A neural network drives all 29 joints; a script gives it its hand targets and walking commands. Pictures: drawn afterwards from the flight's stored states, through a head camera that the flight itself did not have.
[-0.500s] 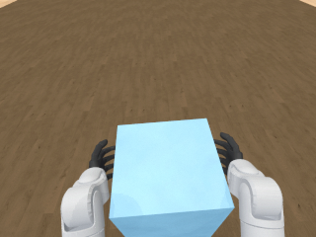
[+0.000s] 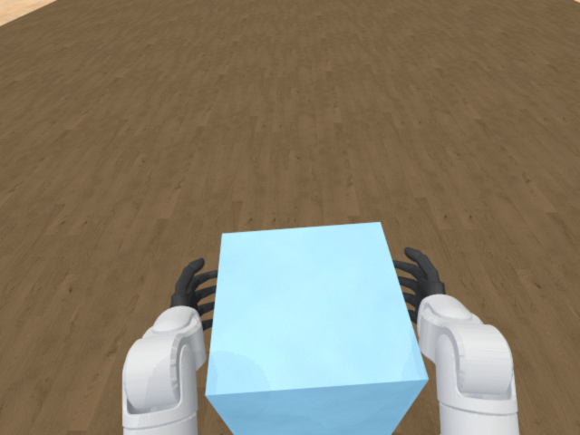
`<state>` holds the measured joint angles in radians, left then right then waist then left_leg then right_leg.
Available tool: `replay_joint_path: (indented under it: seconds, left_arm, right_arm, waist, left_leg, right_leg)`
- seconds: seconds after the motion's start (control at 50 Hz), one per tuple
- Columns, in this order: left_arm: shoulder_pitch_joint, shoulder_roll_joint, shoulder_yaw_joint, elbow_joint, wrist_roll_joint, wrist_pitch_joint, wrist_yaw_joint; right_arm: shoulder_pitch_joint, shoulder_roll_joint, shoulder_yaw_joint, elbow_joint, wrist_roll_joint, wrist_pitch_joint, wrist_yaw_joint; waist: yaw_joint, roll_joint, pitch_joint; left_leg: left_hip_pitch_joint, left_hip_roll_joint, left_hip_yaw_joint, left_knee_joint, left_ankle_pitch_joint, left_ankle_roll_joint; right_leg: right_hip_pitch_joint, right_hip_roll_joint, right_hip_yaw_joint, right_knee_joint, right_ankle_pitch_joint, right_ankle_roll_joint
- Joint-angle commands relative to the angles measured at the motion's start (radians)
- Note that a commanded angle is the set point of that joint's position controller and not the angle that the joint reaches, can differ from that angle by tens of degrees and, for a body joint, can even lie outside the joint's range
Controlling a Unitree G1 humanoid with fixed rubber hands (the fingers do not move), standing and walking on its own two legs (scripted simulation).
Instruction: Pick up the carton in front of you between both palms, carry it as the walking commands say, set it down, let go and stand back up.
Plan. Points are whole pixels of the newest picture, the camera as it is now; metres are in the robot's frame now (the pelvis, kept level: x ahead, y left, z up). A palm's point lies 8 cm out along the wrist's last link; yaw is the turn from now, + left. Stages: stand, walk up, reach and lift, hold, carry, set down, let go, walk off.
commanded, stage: carry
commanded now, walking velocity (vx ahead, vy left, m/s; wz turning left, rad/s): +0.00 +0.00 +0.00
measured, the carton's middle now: (309, 340) +0.25 +0.00 +0.02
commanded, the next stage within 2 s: hold in 1.28 s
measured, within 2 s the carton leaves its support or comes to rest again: neither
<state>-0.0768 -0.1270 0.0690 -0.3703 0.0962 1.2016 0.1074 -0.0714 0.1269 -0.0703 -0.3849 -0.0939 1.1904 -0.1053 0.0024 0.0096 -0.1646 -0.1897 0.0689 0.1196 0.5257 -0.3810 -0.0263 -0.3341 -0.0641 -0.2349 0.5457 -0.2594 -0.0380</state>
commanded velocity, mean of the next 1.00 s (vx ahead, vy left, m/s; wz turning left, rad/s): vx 0.00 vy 0.00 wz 0.00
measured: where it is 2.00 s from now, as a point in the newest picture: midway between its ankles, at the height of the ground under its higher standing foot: outside the picture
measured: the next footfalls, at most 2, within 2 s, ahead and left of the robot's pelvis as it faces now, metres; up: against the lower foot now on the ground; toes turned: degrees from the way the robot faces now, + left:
none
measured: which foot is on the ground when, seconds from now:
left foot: down 0.00-1.00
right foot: down 0.00-1.00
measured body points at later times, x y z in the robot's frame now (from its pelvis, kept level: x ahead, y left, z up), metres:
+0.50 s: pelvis -0.01 +0.01 +0.00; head -0.04 +0.01 +0.45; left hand +0.28 +0.16 +0.03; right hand +0.28 -0.14 +0.03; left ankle -0.07 +0.12 -0.73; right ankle +0.02 -0.09 -0.73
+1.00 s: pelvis -0.03 +0.01 +0.00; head -0.06 +0.01 +0.45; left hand +0.27 +0.16 +0.04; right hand +0.27 -0.14 +0.04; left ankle -0.07 +0.12 -0.73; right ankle +0.02 -0.09 -0.73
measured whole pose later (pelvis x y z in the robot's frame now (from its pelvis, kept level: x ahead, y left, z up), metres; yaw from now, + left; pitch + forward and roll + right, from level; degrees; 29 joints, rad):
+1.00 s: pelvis -0.03 +0.01 +0.00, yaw +0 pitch +2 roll +0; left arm -0.21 -0.14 0.17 0.17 0.23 0.74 0.02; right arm -0.20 0.14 -0.17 0.16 -0.24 0.73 -0.01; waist 0.00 0.01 -0.11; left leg -0.22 0.05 0.13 0.52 -0.33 0.00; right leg -0.35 -0.08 -0.22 0.51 -0.19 -0.04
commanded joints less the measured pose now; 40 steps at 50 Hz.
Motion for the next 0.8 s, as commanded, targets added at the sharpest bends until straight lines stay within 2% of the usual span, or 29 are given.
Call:
replay_joint_path:
  seconds: [0.0, 0.08, 0.26, 0.46, 0.54, 0.62, 0.7, 0.78]
  left_arm:
    - [-0.413, -0.782, -0.644, -0.025, -0.294, -0.027, -0.192]
    - [-0.424, -0.792, -0.601, 0.080, -0.252, -0.084, -0.211]
    - [-0.478, -0.825, -0.556, 0.197, -0.192, -0.265, -0.246]
    - [-0.549, -0.801, -0.393, 0.470, -0.076, -0.477, -0.277]
    - [-0.612, -0.848, -0.383, 0.540, -0.070, -0.558, -0.297]
    - [-0.626, -0.897, -0.413, 0.539, -0.082, -0.575, -0.308]
    - [-0.596, -0.920, -0.457, 0.482, -0.108, -0.535, -0.306]
    - [-0.562, -0.895, -0.442, 0.478, -0.099, -0.504, -0.302]
  right_arm:
    - [-0.391, 0.772, 0.633, 0.007, 0.291, -0.014, 0.199]
    - [-0.408, 0.784, 0.604, 0.107, 0.255, -0.071, 0.221]
    - [-0.462, 0.806, 0.548, 0.215, 0.185, -0.255, 0.252]
    - [-0.534, 0.793, 0.381, 0.494, 0.062, -0.466, 0.281]
    - [-0.597, 0.843, 0.371, 0.566, 0.052, -0.545, 0.300]
    - [-0.610, 0.891, 0.402, 0.563, 0.062, -0.562, 0.309]
    - [-0.581, 0.915, 0.450, 0.506, 0.091, -0.522, 0.306]
    - [-0.548, 0.890, 0.438, 0.503, 0.085, -0.490, 0.303]
  waist:
    - [0.001, 0.016, -0.167]
    - [0.001, 0.009, -0.164]
    - [-0.001, 0.001, -0.178]
    - [0.002, -0.005, -0.142]
    - [0.002, -0.006, -0.151]
    - [0.001, -0.009, -0.174]
    - [-0.001, -0.010, -0.186]
    - [-0.001, -0.011, -0.175]
  left_leg:
    - [-0.010, 0.104, -0.061, -0.019, 0.599, 0.008]
    - [-0.013, 0.103, -0.065, -0.021, 0.559, 0.013]
    - [-0.003, 0.101, -0.069, -0.047, 0.460, 0.024]
    - [-0.038, 0.092, -0.076, -0.091, 0.301, 0.035]
    - [-0.039, 0.087, -0.077, -0.099, 0.259, 0.037]
    - [-0.031, 0.086, -0.077, -0.094, 0.255, 0.039]
    - [-0.031, 0.089, -0.078, -0.088, 0.266, 0.039]
    - [-0.043, 0.091, -0.080, -0.087, 0.261, 0.040]
  right_leg:
    - [0.184, -0.114, 0.116, 0.009, 0.524, 0.013]
    - [0.182, -0.116, 0.121, 0.006, 0.499, 0.014]
    - [0.188, -0.120, 0.131, -0.022, 0.419, 0.011]
    - [0.170, -0.122, 0.140, -0.074, 0.297, 0.008]
    - [0.172, -0.123, 0.140, -0.087, 0.265, 0.007]
    - [0.178, -0.123, 0.140, -0.087, 0.262, 0.008]
    - [0.182, -0.125, 0.139, -0.082, 0.276, 0.011]
    - [0.173, -0.126, 0.140, -0.083, 0.280, 0.012]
